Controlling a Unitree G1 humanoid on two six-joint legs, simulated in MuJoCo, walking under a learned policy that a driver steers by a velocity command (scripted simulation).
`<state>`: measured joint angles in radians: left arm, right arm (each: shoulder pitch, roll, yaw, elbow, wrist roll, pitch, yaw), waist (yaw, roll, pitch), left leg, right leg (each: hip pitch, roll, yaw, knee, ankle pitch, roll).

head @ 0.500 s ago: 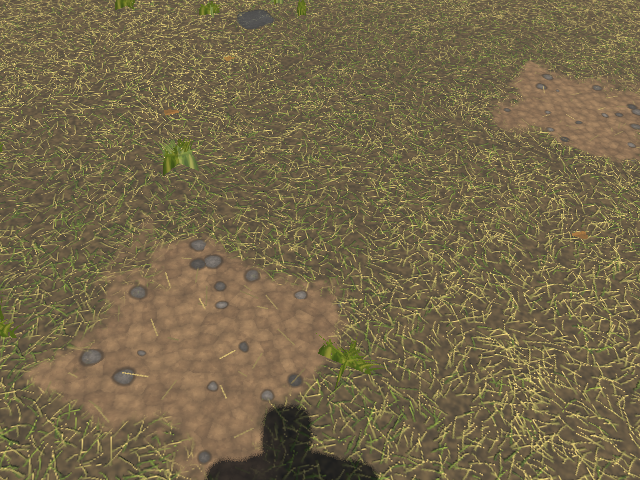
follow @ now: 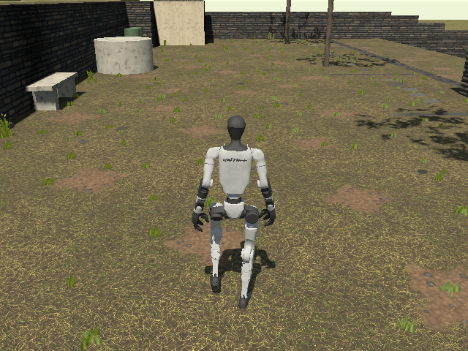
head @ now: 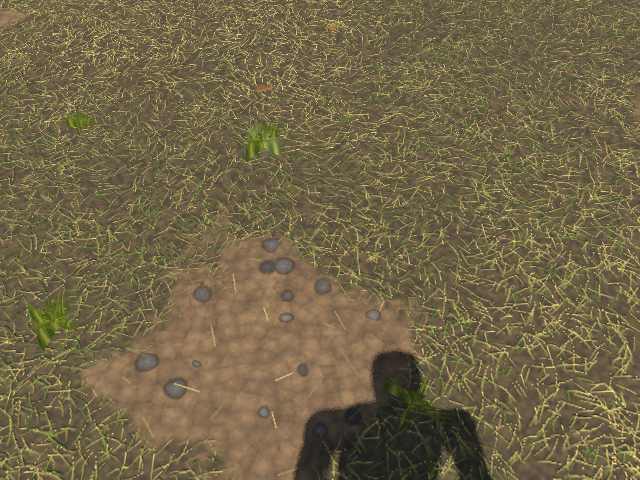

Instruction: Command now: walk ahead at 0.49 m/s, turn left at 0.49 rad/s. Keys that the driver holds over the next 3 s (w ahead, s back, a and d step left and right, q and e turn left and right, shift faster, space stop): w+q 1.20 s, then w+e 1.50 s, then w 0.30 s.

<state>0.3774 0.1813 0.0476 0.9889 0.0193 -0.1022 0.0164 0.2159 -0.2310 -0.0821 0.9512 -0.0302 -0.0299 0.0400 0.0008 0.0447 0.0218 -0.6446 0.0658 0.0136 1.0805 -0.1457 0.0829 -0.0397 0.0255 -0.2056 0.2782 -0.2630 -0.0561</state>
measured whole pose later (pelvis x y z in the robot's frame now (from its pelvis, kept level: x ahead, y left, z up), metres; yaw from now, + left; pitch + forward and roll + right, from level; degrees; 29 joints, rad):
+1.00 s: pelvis +0.55 +0.08 +0.00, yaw +35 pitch +1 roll -1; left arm 0.27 0.26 0.04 0.79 0.02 -0.08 0.00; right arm 0.24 -0.32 -0.07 0.78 -0.03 -0.01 0.04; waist 0.00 0.06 0.04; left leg -0.55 0.01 -0.04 1.14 -0.29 0.06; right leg -0.19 0.01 -0.12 0.37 -0.20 -0.04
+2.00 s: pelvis +0.97 +0.42 -0.01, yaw +25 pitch +1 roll +0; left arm 0.24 0.28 0.07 0.82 0.01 -0.01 -0.01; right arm 0.23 -0.24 -0.03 0.81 -0.03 -0.08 0.00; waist 0.00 0.01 0.06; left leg -0.42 0.06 0.00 1.24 -0.34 0.00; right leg -0.30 0.13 -0.05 0.49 -0.20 -0.14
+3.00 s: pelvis +1.47 +0.54 -0.01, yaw -6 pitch +1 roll +1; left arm 0.16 0.25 0.03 0.74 0.03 -0.04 -0.02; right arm 0.36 -0.25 -0.03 0.85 -0.01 -0.05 0.01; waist -0.05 0.01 0.05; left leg -0.31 0.07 0.06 1.15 -0.40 0.02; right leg -0.35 0.05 -0.05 0.53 -0.20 -0.09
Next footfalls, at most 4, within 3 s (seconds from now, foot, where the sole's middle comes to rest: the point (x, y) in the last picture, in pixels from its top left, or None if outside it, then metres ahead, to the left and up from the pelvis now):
0.24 left None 0.28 0.08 -0.78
0.78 right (338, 408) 0.65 0.02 -0.78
1.30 left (184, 383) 0.71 0.37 -0.78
1.86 right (185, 265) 1.05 0.42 -0.78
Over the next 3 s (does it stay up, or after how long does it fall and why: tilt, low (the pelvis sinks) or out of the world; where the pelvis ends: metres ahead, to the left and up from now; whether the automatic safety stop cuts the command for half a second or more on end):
stays up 1.47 0.54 -0.01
